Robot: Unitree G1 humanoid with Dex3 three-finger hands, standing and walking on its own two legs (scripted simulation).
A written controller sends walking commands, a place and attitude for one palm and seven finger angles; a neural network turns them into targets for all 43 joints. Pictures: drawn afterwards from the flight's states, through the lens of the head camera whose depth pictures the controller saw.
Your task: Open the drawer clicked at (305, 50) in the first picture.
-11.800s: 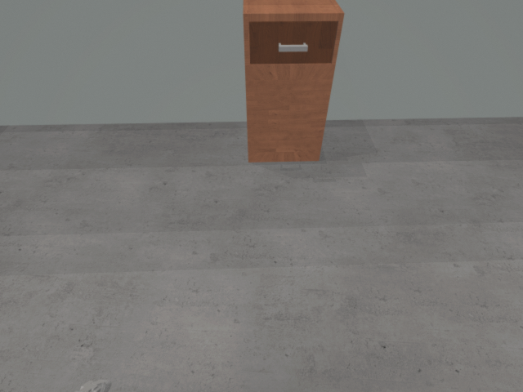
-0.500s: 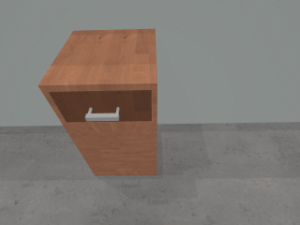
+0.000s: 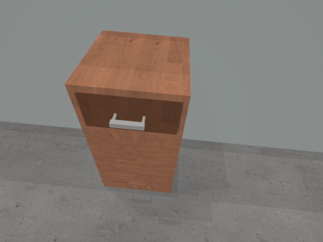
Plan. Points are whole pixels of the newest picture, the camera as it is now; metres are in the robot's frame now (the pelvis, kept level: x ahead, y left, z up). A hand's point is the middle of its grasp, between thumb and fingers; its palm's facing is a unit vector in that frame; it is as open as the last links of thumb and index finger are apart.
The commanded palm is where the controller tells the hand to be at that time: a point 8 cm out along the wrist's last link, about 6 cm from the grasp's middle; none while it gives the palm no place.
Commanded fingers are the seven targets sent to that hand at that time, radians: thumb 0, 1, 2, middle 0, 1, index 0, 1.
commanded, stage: come to a stop and stand still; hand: left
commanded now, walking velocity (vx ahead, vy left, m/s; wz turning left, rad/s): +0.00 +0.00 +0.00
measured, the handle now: (128, 121) +0.53 +0.17 -0.08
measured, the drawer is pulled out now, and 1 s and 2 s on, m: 0.00 0.00 0.00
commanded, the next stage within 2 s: look again from close up in 0.34 s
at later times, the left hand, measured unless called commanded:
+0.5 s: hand out of the picture -0.02 +0.18 -0.18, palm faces +0.01 -0.98 -0.17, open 7.4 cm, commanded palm none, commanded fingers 0.00 0.90 0.90 -0.20 -0.30 -0.20 -0.30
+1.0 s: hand out of the picture -0.02 +0.15 -0.17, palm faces +0.01 -0.98 -0.17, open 7.4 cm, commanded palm none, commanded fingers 0.00 0.90 0.90 -0.20 -0.30 -0.20 -0.30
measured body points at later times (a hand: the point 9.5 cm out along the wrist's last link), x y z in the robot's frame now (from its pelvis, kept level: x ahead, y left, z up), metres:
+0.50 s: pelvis -0.01 +0.03 +0.00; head +0.00 +0.03 +0.45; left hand -0.02 +0.23 -0.16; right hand -0.03 -0.18 -0.16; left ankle -0.01 +0.09 -0.74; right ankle -0.03 -0.14 -0.74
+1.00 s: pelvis -0.01 -0.01 +0.00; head -0.01 -0.01 +0.45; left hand -0.02 +0.20 -0.16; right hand -0.01 -0.23 -0.16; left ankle -0.01 +0.09 -0.74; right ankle -0.04 -0.14 -0.74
